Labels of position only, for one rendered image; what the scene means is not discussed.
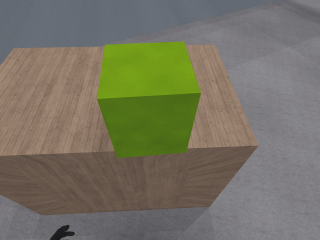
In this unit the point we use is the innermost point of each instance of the carton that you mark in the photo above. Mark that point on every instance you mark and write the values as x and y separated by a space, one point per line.
148 95

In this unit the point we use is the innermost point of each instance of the pedestal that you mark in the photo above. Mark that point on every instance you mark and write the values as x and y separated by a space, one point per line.
56 154

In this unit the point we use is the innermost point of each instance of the robot left hand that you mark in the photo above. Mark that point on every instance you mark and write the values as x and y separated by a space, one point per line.
62 232

